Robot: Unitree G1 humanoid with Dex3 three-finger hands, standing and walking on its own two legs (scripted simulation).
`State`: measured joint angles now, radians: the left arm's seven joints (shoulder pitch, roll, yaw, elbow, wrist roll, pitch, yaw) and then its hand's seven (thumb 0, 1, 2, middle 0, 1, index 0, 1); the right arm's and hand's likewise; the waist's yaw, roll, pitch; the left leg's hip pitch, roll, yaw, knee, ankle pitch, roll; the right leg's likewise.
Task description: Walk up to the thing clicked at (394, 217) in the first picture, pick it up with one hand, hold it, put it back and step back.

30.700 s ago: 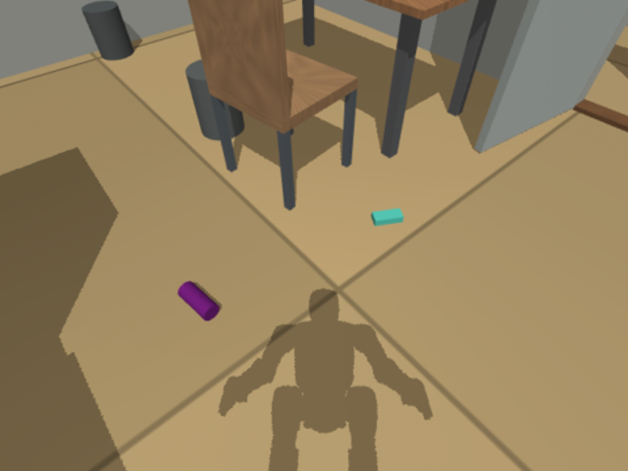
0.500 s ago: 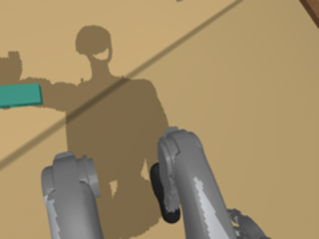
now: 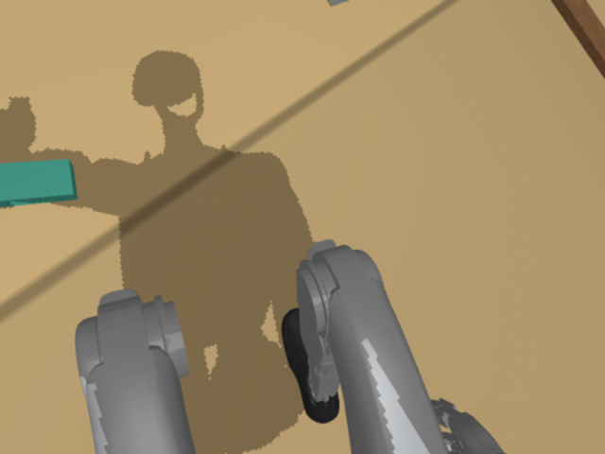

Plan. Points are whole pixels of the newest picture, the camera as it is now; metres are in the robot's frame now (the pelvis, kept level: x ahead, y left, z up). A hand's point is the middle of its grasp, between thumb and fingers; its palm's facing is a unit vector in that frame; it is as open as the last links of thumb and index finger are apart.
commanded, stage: rise first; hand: left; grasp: from above
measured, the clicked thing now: (24, 183) +0.50 +0.30 -0.31
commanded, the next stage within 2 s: approach in 0.30 s
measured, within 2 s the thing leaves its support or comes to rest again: neither
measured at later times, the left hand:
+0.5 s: hand out of the picture +0.46 +0.33 -0.18, palm faces -0.46 -0.05 -0.89, open 13.6 cm
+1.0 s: hand (6, 163) +0.49 +0.28 -0.18, palm faces -0.47 -0.03 -0.88, open 13.5 cm
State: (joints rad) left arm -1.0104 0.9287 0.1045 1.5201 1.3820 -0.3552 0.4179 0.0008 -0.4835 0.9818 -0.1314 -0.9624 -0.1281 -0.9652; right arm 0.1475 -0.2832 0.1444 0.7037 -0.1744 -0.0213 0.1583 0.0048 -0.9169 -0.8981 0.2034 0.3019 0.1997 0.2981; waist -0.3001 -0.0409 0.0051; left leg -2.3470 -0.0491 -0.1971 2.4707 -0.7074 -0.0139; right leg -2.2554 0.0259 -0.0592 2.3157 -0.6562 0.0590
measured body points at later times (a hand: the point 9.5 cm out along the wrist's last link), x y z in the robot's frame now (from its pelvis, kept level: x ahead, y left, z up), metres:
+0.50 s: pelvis +0.00 +0.00 +0.00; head +0.25 +0.10 +0.36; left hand +0.48 +0.33 -0.13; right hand +0.05 -0.27 -0.08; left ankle +0.06 +0.12 -0.29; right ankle +0.12 -0.14 -0.29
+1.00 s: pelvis +0.00 -0.01 +0.01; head +0.26 +0.08 +0.36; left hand +0.51 +0.28 -0.13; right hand +0.02 -0.27 -0.07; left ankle +0.06 +0.12 -0.29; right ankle +0.12 -0.14 -0.29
